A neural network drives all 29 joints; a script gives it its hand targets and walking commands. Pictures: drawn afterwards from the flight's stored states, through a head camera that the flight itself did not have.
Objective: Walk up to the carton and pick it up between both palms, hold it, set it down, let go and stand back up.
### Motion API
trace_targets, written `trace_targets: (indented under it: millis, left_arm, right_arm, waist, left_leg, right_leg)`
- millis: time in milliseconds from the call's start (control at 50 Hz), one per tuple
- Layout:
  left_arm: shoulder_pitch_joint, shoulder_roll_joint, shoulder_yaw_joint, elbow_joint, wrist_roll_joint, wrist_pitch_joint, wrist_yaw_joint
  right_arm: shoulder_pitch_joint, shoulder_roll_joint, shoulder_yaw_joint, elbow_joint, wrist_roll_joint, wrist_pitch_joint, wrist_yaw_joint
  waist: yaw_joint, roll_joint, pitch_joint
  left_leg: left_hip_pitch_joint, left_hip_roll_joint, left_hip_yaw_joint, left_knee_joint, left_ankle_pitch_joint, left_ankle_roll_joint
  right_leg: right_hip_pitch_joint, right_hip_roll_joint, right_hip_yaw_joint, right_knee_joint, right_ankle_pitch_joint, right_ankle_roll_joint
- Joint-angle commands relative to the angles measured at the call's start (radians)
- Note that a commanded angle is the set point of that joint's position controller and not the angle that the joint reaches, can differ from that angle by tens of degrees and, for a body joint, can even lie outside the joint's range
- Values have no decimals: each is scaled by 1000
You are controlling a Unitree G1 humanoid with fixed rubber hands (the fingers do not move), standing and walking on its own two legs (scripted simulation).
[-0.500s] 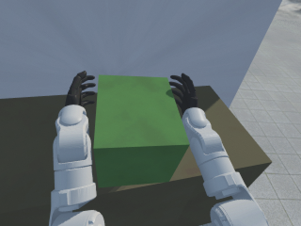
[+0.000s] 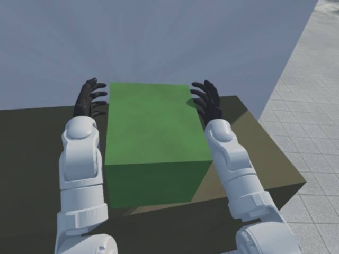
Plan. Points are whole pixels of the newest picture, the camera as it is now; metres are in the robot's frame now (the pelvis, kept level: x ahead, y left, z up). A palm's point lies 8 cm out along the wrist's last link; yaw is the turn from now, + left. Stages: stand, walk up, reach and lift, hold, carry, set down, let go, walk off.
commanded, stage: hold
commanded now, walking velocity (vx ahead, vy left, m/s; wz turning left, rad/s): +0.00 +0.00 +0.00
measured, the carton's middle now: (151, 143) +0.34 +0.01 +0.13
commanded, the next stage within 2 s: none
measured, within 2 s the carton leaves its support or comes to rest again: neither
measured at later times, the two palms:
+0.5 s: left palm (86, 118) +0.35 +0.15 +0.19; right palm (213, 118) +0.36 -0.12 +0.18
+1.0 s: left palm (86, 117) +0.35 +0.15 +0.19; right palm (213, 117) +0.36 -0.12 +0.18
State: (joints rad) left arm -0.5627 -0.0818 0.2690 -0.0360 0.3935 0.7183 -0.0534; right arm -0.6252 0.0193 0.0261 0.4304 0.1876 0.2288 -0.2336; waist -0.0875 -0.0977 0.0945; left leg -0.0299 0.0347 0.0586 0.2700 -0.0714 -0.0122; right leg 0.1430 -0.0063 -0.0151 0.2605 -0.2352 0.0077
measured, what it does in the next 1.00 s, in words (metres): stands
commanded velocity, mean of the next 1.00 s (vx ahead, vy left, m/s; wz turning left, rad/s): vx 0.00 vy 0.00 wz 0.00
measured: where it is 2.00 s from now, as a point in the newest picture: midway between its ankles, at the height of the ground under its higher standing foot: outside the picture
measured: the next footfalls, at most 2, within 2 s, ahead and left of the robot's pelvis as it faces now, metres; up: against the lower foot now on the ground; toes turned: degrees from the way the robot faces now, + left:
none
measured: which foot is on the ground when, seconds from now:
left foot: down 0.00-1.00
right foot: down 0.00-1.00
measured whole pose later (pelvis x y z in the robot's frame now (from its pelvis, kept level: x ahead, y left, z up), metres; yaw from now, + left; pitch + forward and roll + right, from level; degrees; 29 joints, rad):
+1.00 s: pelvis +0.00 +0.00 +0.00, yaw +0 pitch -10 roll +0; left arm -0.56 -0.09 0.26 -0.05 0.40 0.72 -0.05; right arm -0.62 0.01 0.03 0.42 0.19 0.23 -0.24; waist -0.09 -0.09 0.10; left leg -0.02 0.03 0.06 0.28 -0.08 -0.01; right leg 0.15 -0.01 -0.02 0.26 -0.24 0.01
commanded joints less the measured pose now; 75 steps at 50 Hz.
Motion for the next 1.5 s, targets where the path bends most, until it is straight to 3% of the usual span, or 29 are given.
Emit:
trace_targets:
  millis: [0, 100, 140, 160, 260, 300, 320, 340, 360, 400, 540, 600, 660, 800, 880, 980, 1040, 1160, 1200, 1260, 1360, 1380, 1400, 1440, 1480]
  left_arm:
    - [-467, -499, -469, -39, -123, -30, -124]
    - [-466, -488, -458, -21, -113, -21, -124]
    - [-474, -499, -473, -48, -121, -29, -119]
    - [-489, -500, -472, -42, -125, -30, -119]
    - [-492, -501, -482, -64, -131, -31, -120]
    - [-456, -486, -447, -9, -109, -22, -126]
    - [-492, -498, -470, -43, -123, -27, -125]
    - [-484, -492, -451, -3, -110, -21, -127]
    - [-496, -497, -462, -16, -119, -24, -129]
    - [-507, -485, -437, 6, -105, -22, -130]
    - [-477, -505, -457, -27, -122, -32, -124]
    - [-478, -504, -471, -35, -130, -35, -122]
    - [-479, -471, -437, -16, -111, -24, -131]
    - [-472, -510, -471, -61, -128, -31, -131]
    - [-479, -503, -483, -53, -124, -33, -122]
    - [-469, -491, -448, -20, -108, -22, -128]
    - [-462, -499, -457, -46, -118, -24, -125]
    - [-496, -494, -459, -25, -115, -23, -126]
    - [-482, -495, -449, -7, -109, -23, -126]
    - [-499, -505, -463, -13, -121, -25, -120]
    - [-485, -494, -458, -18, -116, -30, -123]
    - [-481, -497, -456, -29, -123, -29, -125]
    - [-474, -499, -453, -14, -119, -25, -125]
    - [-476, -492, -446, -23, -114, -20, -129]
    - [-467, -486, -448, -34, -115, -20, -129]
  right_arm:
    - [-624, 460, 393, -251, 46, -44, 58]
    - [-609, 449, 375, -227, 37, -38, 67]
    - [-616, 456, 382, -242, 43, -46, 66]
    - [-637, 461, 387, -255, 38, -48, 66]
    - [-616, 463, 396, -256, 41, -44, 63]
    - [-623, 462, 383, -242, 31, -39, 62]
    - [-636, 463, 383, -261, 33, -46, 63]
    - [-626, 457, 366, -222, 25, -37, 65]
    - [-627, 461, 370, -231, 24, -40, 67]
    - [-614, 456, 349, -197, 12, -40, 70]
    - [-672, 469, 398, -284, 42, -64, 65]
    - [-650, 472, 404, -276, 45, -55, 60]
    - [-584, 455, 372, -199, 29, -33, 61]
    - [-632, 477, 402, -284, 48, -54, 57]
    - [-618, 462, 386, -242, 41, -45, 61]
    - [-627, 463, 377, -250, 29, -46, 67]
    - [-630, 461, 396, -267, 42, -51, 62]
    - [-611, 452, 366, -217, 24, -41, 68]
    - [-628, 460, 370, -230, 24, -46, 71]
    - [-648, 458, 367, -229, 27, -54, 70]
    - [-639, 467, 384, -247, 34, -51, 67]
    - [-611, 468, 382, -233, 35, -47, 65]
    - [-633, 457, 385, -239, 45, -47, 65]
    - [-618, 456, 383, -229, 41, -42, 61]
    - [-607, 458, 388, -235, 43, -40, 62]
  waist:
    - [-7, 88, -341]
    - [-2, 87, -305]
    - [-8, 104, -341]
    - [3, 88, -341]
    - [-8, 78, -354]
    - [6, 69, -297]
    - [-9, 77, -342]
    - [-12, 91, -305]
    - [-7, 72, -319]
    - [-4, 85, -290]
    - [5, 91, -380]
    - [-4, 72, -373]
    - [-6, 63, -301]
    - [-11, 99, -366]
    - [-21, 94, -332]
    - [5, 80, -326]
    - [-2, 82, -362]
    - [-16, 84, -313]
    - [0, 81, -319]
    - [-14, 106, -340]
    - [1, 78, -339]
    - [-15, 85, -332]
    - [-2, 90, -334]
    - [-16, 81, -330]
    - [-1, 69, -325]
  left_leg:
    - [353, -42, 3, 40, 173, 9]
    - [337, -38, 6, 24, 121, 14]
    - [349, -36, 3, 37, 155, 8]
    - [339, -37, 3, 35, 143, 12]
    - [352, -41, 7, 38, 156, 11]
    - [323, -40, 9, 25, 106, 22]
    - [342, -40, 9, 25, 111, 19]
    - [329, -39, 8, 20, 88, 22]
    - [325, -38, 12, 15, 83, 21]
    - [313, -40, 14, 4, 43, 24]
    - [356, -40, 7, 50, 172, 17]
    - [353, -41, 4, 48, 175, 14]
    - [327, -41, 11, 17, 96, 22]
    - [362, -44, 3, 51, 188, 7]
    - [356, -37, -3, 39, 155, 9]
    - [322, -38, 9, 21, 108, 21]
    - [357, -36, 6, 40, 170, 16]
    - [337, -39, 12, 20, 96, 17]
    - [325, -38, 10, 19, 90, 23]
    - [337, -36, 7, 28, 121, 15]
    - [337, -40, 8, 30, 129, 20]
    - [345, -41, 7, 33, 144, 13]
    - [348, -40, 8, 38, 151, 13]
    - [357, -40, 7, 36, 150, 15]
    - [337, -41, 6, 33, 152, 17]
  right_leg:
    - [-212, 50, -68, -54, 284, 74]
    - [-237, 49, -68, -67, 224, 68]
    - [-234, 50, -69, -57, 250, 66]
    - [-236, 52, -71, -57, 241, 68]
    - [-225, 50, -70, -53, 266, 72]
    - [-225, 43, -60, -63, 238, 72]
    - [-228, 44, -62, -58, 234, 70]
    - [-244, 42, -64, -65, 207, 67]
    - [-240, 44, -69, -64, 201, 67]
    - [-248, 35, -66, -68, 166, 68]
    - [-217, 46, -64, -47, 304, 72]
    - [-211, 45, -63, -50, 310, 78]
    - [-230, 41, -62, -62, 243, 79]
    - [-207, 46, -62, -49, 318, 73]
    - [-222, 49, -72, -58, 255, 72]
    - [-226, 46, -66, -57, 228, 67]
    - [-215, 48, -61, -51, 287, 68]
    - [-243, 45, -69, -64, 207, 68]
    - [-236, 42, -66, -62, 208, 68]
    - [-237, 44, -67, -59, 221, 64]
    - [-225, 46, -65, -55, 250, 70]
    - [-223, 45, -68, -55, 269, 72]
    - [-226, 45, -63, -55, 274, 72]
    - [-216, 44, -63, -56, 278, 77]
    - [-214, 48, -62, -54, 284, 75]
